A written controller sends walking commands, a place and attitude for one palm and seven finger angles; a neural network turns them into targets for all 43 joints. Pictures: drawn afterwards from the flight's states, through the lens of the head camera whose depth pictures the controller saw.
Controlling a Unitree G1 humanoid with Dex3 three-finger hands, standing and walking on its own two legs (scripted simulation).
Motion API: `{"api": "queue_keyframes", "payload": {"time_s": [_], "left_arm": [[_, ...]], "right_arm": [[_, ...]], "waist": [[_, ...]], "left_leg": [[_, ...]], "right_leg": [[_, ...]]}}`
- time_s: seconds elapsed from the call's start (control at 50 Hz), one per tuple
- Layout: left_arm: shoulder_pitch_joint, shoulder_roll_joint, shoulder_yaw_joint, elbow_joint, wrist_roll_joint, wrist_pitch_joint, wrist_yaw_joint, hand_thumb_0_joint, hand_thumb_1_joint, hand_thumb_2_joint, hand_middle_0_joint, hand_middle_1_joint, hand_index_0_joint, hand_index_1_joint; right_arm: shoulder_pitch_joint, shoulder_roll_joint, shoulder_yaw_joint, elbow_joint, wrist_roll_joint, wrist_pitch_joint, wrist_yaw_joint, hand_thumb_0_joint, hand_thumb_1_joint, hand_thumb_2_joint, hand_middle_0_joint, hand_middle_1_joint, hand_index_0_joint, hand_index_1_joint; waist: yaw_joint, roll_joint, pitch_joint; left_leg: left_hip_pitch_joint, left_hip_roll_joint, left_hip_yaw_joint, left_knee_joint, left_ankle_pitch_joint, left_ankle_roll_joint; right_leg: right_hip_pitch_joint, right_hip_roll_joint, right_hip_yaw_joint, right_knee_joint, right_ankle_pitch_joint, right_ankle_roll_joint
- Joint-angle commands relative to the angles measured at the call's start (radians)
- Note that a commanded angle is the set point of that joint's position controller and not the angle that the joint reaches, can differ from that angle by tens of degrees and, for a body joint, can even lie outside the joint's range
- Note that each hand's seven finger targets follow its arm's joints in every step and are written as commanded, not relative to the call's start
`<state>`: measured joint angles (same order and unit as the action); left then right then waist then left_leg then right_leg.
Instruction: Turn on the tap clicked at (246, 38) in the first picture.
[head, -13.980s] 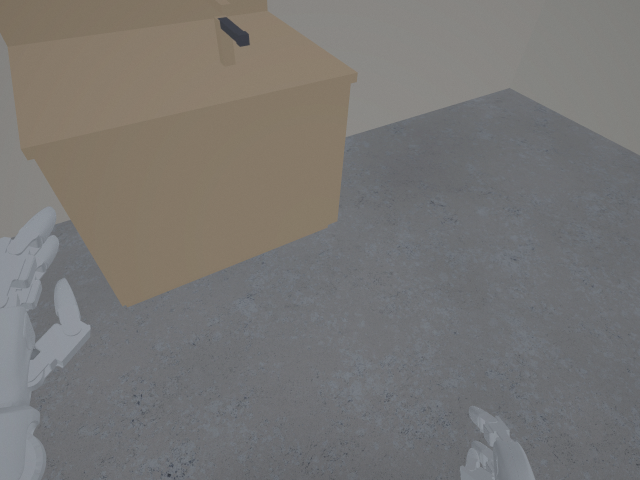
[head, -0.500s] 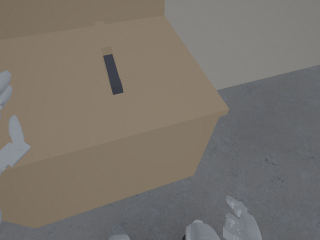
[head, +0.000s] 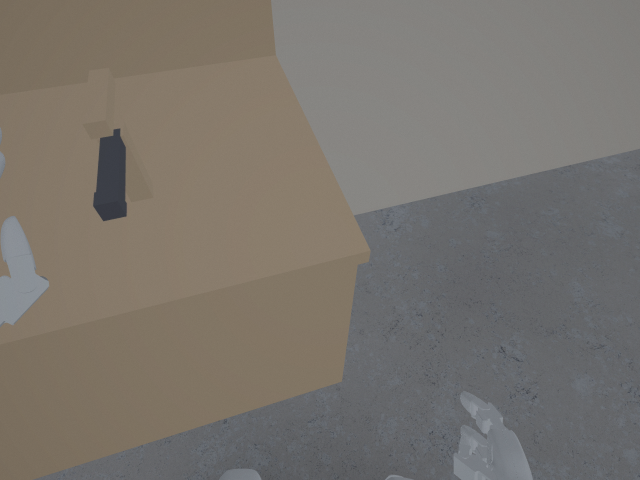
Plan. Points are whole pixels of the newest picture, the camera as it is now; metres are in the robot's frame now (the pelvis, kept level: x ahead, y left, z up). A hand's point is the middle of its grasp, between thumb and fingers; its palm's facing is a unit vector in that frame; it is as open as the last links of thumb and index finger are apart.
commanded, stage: shuffle to correct the standing spot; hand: left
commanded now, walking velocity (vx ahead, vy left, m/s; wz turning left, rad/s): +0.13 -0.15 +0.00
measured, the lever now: (110, 204) +0.39 +0.30 +0.12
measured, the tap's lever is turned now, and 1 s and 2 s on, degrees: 0 0 0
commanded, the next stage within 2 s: come to a stop and stand still in 0.22 s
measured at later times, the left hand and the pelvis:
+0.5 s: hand (214, 247) +0.27 +0.12 +0.21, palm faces +0.46 -0.75 -0.48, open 7.4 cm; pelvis +0.06 -0.13 +0.01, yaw +2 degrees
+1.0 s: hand (263, 276) +0.24 +0.07 +0.21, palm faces +0.45 -0.75 -0.48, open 7.4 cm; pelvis +0.04 -0.17 +0.04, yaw +3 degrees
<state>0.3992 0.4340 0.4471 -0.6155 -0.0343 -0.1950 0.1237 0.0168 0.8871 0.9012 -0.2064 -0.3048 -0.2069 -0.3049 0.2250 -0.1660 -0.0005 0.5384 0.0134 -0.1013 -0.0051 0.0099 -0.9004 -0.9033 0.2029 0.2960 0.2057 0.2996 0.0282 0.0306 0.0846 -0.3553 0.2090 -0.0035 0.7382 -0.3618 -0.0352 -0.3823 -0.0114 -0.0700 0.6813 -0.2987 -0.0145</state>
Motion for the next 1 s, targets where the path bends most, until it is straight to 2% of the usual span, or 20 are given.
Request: {"api": "queue_keyframes", "payload": {"time_s": [0.0,0.04,0.1,0.18,0.22,0.24,0.26,0.3,0.34,0.4,0.42,0.44,0.46,0.48,0.52,0.56,0.62,0.7,0.78,0.98], "left_arm": [[-0.019,0.164,0.108,-0.008,-0.021,0.004,0.031,0.0,0.9,0.9,-0.2,-0.3,-0.2,-0.3],[-0.016,0.15,0.072,-0.052,-0.017,0.006,0.018,0.0,0.9,0.9,-0.2,-0.3,-0.2,-0.3],[0.008,0.159,0.091,-0.106,-0.022,-0.008,0.033,0.0,0.9,0.9,-0.2,-0.3,-0.2,-0.3],[-0.079,0.141,0.055,-0.21,-0.029,-0.028,0.052,0.0,0.9,0.9,-0.2,-0.3,-0.2,-0.3],[-0.074,0.129,0.034,-0.215,-0.035,-0.03,0.06,0.0,0.9,0.9,-0.2,-0.3,-0.2,-0.3],[-0.067,0.135,0.042,-0.212,-0.035,-0.035,0.062,0.0,0.9,0.9,-0.2,-0.3,-0.2,-0.3],[-0.057,0.136,0.05,-0.202,-0.035,-0.041,0.062,0.0,0.9,0.9,-0.2,-0.3,-0.2,-0.3],[-0.051,0.125,0.044,-0.167,-0.029,-0.048,0.058,0.0,0.9,0.9,-0.2,-0.3,-0.2,-0.3],[-0.036,0.162,0.069,-0.11,-0.016,-0.032,0.04,0.0,0.9,0.9,-0.2,-0.3,-0.2,-0.3],[0.015,0.119,0.062,-0.087,-0.015,-0.01,0.04,0.0,0.9,0.9,-0.2,-0.3,-0.2,-0.3],[0.043,0.11,0.055,-0.064,-0.014,-0.004,0.043,0.0,0.9,0.9,-0.2,-0.3,-0.2,-0.3],[0.048,0.114,0.051,-0.052,-0.014,-0.002,0.042,0.0,0.9,0.9,-0.2,-0.3,-0.2,-0.3],[0.041,0.137,0.062,-0.043,-0.012,0.002,0.044,0.0,0.9,0.9,-0.2,-0.3,-0.2,-0.3],[0.016,0.147,0.066,-0.038,-0.014,0.003,0.045,0.0,0.9,0.9,-0.2,-0.3,-0.2,-0.3],[-0.007,0.114,0.026,-0.056,-0.014,-0.006,0.039,0.0,0.9,0.9,-0.2,-0.3,-0.2,-0.3],[0.041,0.134,0.059,-0.039,-0.012,-0.031,0.052,0.0,0.9,0.9,-0.2,-0.3,-0.2,-0.3],[0.044,0.144,0.08,0.008,-0.005,-0.049,0.069,0.0,0.9,0.9,-0.2,-0.3,-0.2,-0.3],[0.042,0.135,0.078,0.007,-0.014,-0.044,0.073,0.0,0.9,0.9,-0.2,-0.3,-0.2,-0.3],[0.107,0.115,0.074,-0.016,-0.023,-0.028,0.073,0.0,0.9,0.9,-0.2,-0.3,-0.2,-0.3],[0.062,0.099,0.042,-0.023,-0.017,-0.036,0.078,0.0,0.9,0.9,-0.2,-0.3,-0.2,-0.3]], "right_arm": [[-0.095,-0.113,-0.043,-0.126,0.016,-0.04,-0.027,0.0,-0.9,-0.9,0.2,0.3,0.2,0.3],[-0.094,-0.119,-0.042,-0.1,0.018,-0.033,-0.025,0.0,-0.9,-0.9,0.2,0.3,0.2,0.3],[-0.137,-0.108,-0.02,-0.084,-0.001,0.004,-0.036,0.0,-0.9,-0.9,0.2,0.3,0.2,0.3],[-0.136,-0.111,-0.022,-0.096,-0.022,-0.012,-0.047,0.0,-0.9,-0.9,0.2,0.3,0.2,0.3],[-0.124,-0.117,-0.024,-0.091,-0.02,-0.026,-0.052,0.0,-0.9,-0.9,0.2,0.3,0.2,0.3],[-0.11,-0.129,-0.032,-0.099,-0.019,-0.031,-0.055,0.0,-0.9,-0.9,0.2,0.3,0.2,0.3],[-0.099,-0.146,-0.04,-0.103,-0.017,-0.03,-0.058,0.0,-0.9,-0.9,0.2,0.3,0.2,0.3],[-0.098,-0.152,-0.039,-0.108,0.002,-0.019,-0.05,0.0,-0.9,-0.9,0.2,0.3,0.2,0.3],[-0.117,-0.132,-0.026,-0.088,-0.025,-0.016,-0.053,0.0,-0.9,-0.9,0.2,0.3,0.2,0.3],[-0.104,-0.142,-0.03,-0.098,0.002,-0.022,-0.042,0.0,-0.9,-0.9,0.2,0.3,0.2,0.3],[-0.089,-0.143,-0.034,-0.1,0.013,-0.028,-0.039,0.0,-0.9,-0.9,0.2,0.3,0.2,0.3],[-0.09,-0.132,-0.034,-0.104,0.015,-0.031,-0.037,0.0,-0.9,-0.9,0.2,0.3,0.2,0.3],[-0.094,-0.121,-0.033,-0.109,0.009,-0.03,-0.04,0.0,-0.9,-0.9,0.2,0.3,0.2,0.3],[-0.102,-0.117,-0.027,-0.116,0.005,-0.034,-0.043,0.0,-0.9,-0.9,0.2,0.3,0.2,0.3],[-0.095,-0.149,-0.04,-0.098,0.015,-0.034,-0.034,0.0,-0.9,-0.9,0.2,0.3,0.2,0.3],[-0.108,-0.12,-0.011,-0.074,0.008,-0.03,-0.038,0.0,-0.9,-0.9,0.2,0.3,0.2,0.3],[-0.118,-0.114,-0.003,-0.075,-0.004,-0.011,-0.05,0.0,-0.9,-0.9,0.2,0.3,0.2,0.3],[-0.125,-0.132,-0.018,-0.092,0.0,0.004,-0.052,0.0,-0.9,-0.9,0.2,0.3,0.2,0.3],[-0.118,-0.146,-0.033,-0.108,0.007,0.021,-0.044,0.0,-0.9,-0.9,0.2,0.3,0.2,0.3],[-0.091,-0.154,-0.045,-0.102,0.003,0.017,-0.052,0.0,-0.9,-0.9,0.2,0.3,0.2,0.3]], "waist": [[0.009,-0.363,-0.177],[-0.007,-0.239,-0.127],[-0.002,-0.147,-0.179],[-0.003,-0.125,-0.212],[-0.015,-0.046,-0.211],[-0.014,-0.008,-0.215],[-0.018,0.075,-0.211],[-0.026,0.305,-0.175],[-0.036,0.27,-0.104],[0.004,0.211,-0.141],[0.005,0.143,-0.169],[-0.005,-0.003,-0.169],[-0.024,-0.212,-0.16],[-0.02,-0.308,-0.153],[-0.022,-0.212,-0.129],[-0.024,-0.116,-0.148],[-0.019,-0.117,-0.22],[-0.009,-0.171,-0.246],[-0.005,-0.199,-0.266],[-0.008,-0.182,-0.215]], "left_leg": [[-0.364,-0.163,-0.004,0.58,-0.266,0.037],[-0.361,-0.105,-0.021,0.585,-0.168,0.031],[-0.225,-0.096,0.033,0.348,-0.111,0.034],[0.017,-0.153,0.144,0.008,0.026,0.048],[0.157,-0.174,0.15,-0.16,0.107,0.056],[0.213,-0.159,0.118,-0.226,0.112,0.069],[0.278,-0.089,-0.001,-0.29,0.09,0.113],[0.425,0.178,-0.418,-0.42,0.191,0.256],[0.278,0.198,-0.397,-0.447,0.281,0.301],[0.113,0.033,0.013,-0.279,0.344,0.16],[0.081,-0.017,0.056,-0.193,0.274,0.118],[0.044,-0.081,0.081,-0.095,0.155,0.08],[-0.051,-0.175,0.098,0.046,0.002,0.044],[-0.112,-0.211,0.071,0.164,-0.125,0.023],[-0.134,-0.185,-0.023,0.32,-0.107,0.023],[-0.186,-0.161,-0.044,0.321,-0.05,0.013],[-0.166,-0.181,-0.009,0.247,-0.012,0.008],[-0.145,-0.208,0.016,0.2,0.016,0.014],[-0.152,-0.217,0.018,0.178,0.032,0.02],[-0.04,-0.218,0.037,-0.04,0.016,0.05]], "right_leg": [[0.322,-0.332,0.528,-0.398,0.106,-0.215],[0.28,-0.308,0.471,-0.338,0.234,-0.254],[0.255,-0.239,0.271,-0.257,0.382,-0.216],[0.172,-0.208,0.218,-0.333,0.114,-0.192],[0.127,-0.187,0.206,-0.295,-0.017,-0.16],[0.112,-0.16,0.195,-0.232,-0.021,-0.137],[0.04,-0.117,0.181,-0.135,-0.024,-0.098],[-0.231,0.014,0.066,0.182,-0.176,0.014],[-0.25,-0.009,0.121,0.364,-0.188,0.001],[0.069,-0.039,0.057,-0.021,-0.047,0.008],[0.187,-0.022,0.03,-0.166,0.058,0.017],[0.244,-0.043,0.093,-0.292,0.158,0.017],[0.252,-0.167,0.323,-0.36,0.254,-0.031],[0.235,-0.3,0.479,-0.42,0.308,-0.09],[0.212,-0.332,0.532,-0.433,0.36,-0.059],[0.311,-0.313,0.398,-0.328,0.607,-0.055],[0.403,-0.27,0.241,-0.244,0.885,-0.025],[0.421,-0.263,0.228,-0.268,0.908,0.065],[0.435,-0.262,0.238,-0.301,0.837,0.108],[0.3,-0.258,0.312,-0.497,0.103,0.017]]}}
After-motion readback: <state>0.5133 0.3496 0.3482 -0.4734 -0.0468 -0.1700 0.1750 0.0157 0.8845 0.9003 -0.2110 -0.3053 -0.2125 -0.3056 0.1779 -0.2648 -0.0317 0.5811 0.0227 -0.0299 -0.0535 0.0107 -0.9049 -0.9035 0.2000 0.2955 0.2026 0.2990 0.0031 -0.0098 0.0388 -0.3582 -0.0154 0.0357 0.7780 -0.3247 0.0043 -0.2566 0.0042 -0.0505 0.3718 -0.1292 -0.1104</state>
